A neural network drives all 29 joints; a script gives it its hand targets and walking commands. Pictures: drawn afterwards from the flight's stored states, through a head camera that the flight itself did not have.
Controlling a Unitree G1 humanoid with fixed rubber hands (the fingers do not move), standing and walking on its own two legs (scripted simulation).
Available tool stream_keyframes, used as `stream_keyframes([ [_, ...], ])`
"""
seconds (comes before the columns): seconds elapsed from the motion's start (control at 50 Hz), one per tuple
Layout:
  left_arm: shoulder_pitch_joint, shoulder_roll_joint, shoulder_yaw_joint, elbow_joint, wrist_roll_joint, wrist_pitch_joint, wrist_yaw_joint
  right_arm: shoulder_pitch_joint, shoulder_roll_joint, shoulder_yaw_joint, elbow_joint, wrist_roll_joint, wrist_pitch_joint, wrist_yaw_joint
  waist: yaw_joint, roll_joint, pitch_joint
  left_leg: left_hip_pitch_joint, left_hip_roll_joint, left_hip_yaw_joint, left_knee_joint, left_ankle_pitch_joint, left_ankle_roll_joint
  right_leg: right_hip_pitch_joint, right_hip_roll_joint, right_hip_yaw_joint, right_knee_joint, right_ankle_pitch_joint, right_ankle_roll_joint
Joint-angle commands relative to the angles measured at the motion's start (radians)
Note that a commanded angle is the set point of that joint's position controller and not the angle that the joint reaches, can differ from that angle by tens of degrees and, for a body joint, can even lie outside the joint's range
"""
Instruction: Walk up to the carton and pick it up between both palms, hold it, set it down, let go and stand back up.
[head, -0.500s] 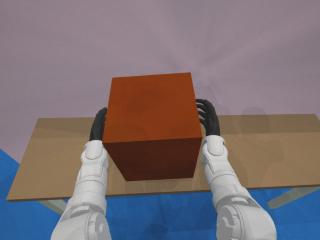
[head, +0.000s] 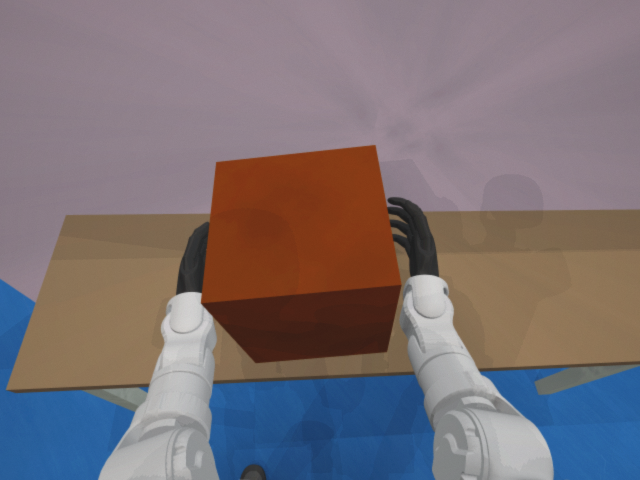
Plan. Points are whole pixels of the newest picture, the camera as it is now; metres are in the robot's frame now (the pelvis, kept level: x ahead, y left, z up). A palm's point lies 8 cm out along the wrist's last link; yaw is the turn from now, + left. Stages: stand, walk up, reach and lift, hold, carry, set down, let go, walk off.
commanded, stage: set down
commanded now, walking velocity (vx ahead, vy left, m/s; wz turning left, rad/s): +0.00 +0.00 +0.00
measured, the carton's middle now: (309, 265) +0.39 +0.02 -0.04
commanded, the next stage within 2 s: none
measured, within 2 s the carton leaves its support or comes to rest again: rests again in 1.18 s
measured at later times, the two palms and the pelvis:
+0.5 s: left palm (199, 287) +0.36 +0.18 -0.06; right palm (407, 267) +0.38 -0.12 -0.02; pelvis +0.01 +0.01 -0.01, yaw +0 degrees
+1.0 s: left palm (200, 289) +0.36 +0.18 -0.06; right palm (407, 270) +0.38 -0.12 -0.03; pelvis +0.01 +0.01 -0.01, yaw +0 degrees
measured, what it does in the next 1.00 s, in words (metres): stands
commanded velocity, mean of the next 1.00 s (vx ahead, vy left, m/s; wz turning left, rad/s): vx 0.00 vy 0.00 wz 0.00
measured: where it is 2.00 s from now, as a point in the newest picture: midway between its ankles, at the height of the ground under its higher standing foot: outside the picture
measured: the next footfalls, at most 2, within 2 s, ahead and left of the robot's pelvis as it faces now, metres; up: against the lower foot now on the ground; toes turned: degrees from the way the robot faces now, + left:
none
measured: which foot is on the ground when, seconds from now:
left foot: down 0.00-1.00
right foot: down 0.00-1.00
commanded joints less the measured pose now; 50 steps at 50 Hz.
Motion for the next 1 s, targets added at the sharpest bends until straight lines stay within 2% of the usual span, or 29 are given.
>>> stream_keyframes([
  [0.0,-0.645,-0.515,-0.365,-0.046,0.025,-0.184,-0.049,-0.434,0.606,0.263,0.038,-0.138,-0.102,0.140,0.018,0.094,-0.852,0.054,-0.002,0.104,0.067,0.412,-0.014,0.128,-0.011,-0.019,0.022,0.694,0.061],
  [0.04,-0.648,-0.520,-0.369,-0.030,0.025,-0.197,-0.041,-0.444,0.602,0.253,0.053,-0.144,-0.112,0.142,0.020,0.098,-0.868,0.061,0.004,0.100,0.082,0.437,-0.020,0.099,-0.008,-0.023,0.022,0.689,0.057],
  [0.06,-0.650,-0.523,-0.374,-0.027,0.024,-0.204,-0.036,-0.440,0.596,0.245,0.063,-0.149,-0.116,0.143,0.010,0.097,-0.870,0.071,0.007,0.097,0.085,0.447,-0.021,0.079,-0.006,-0.028,0.017,0.676,0.055],
  [0.08,-0.643,-0.523,-0.374,-0.021,0.025,-0.212,-0.032,-0.436,0.597,0.245,0.069,-0.148,-0.120,0.145,0.018,0.106,-0.885,0.074,0.009,0.094,0.094,0.463,-0.022,0.066,-0.007,-0.028,0.020,0.677,0.052],
  [0.2,-0.640,-0.544,-0.394,-0.005,0.015,-0.242,-0.011,-0.441,0.581,0.217,0.108,-0.166,-0.149,0.151,0.012,0.136,-0.916,0.140,0.030,0.079,0.145,0.589,-0.034,-0.064,0.002,-0.041,0.010,0.661,0.036],
  [0.28,-0.615,-0.553,-0.400,0.017,0.010,-0.254,0.000,-0.447,0.566,0.210,0.128,-0.172,-0.168,0.156,0.019,0.149,-0.925,0.196,0.041,0.066,0.175,0.667,-0.038,-0.168,0.007,-0.049,-0.007,0.624,0.022],
  [0.46,-0.581,-0.578,-0.424,0.033,-0.008,-0.306,0.014,-0.445,0.566,0.222,0.144,-0.178,-0.224,0.158,0.027,0.164,-1.011,0.206,0.052,0.053,0.225,0.785,-0.046,-0.276,0.012,-0.052,0.001,0.673,0.012],
  [0.64,-0.503,-0.562,-0.400,0.121,0.025,-0.323,0.005,-0.402,0.529,0.217,0.221,-0.171,-0.236,0.164,0.024,0.153,-0.944,0.157,0.036,0.052,0.220,0.718,-0.034,-0.272,0.013,-0.046,0.014,0.675,0.009],
  [0.82,-0.493,-0.536,-0.368,0.155,0.041,-0.338,-0.001,-0.405,0.492,0.218,0.223,-0.165,-0.245,0.168,0.032,0.133,-0.915,0.062,0.015,0.072,0.204,0.609,-0.028,-0.201,0.018,-0.040,0.041,0.679,0.018],
  [0.88,-0.486,-0.528,-0.363,0.164,0.045,-0.339,0.001,-0.402,0.478,0.206,0.241,-0.168,-0.245,0.170,0.028,0.150,-0.906,0.087,0.016,0.068,0.210,0.626,-0.033,-0.228,0.021,-0.043,0.037,0.651,0.013],
  [0.98,-0.473,-0.476,-0.338,0.183,0.044,-0.337,0.010,-0.403,0.415,0.193,0.250,-0.150,-0.245,0.166,0.039,0.140,-0.898,0.068,0.013,0.073,0.212,0.610,-0.032,-0.230,0.027,-0.043,0.045,0.628,0.013],
])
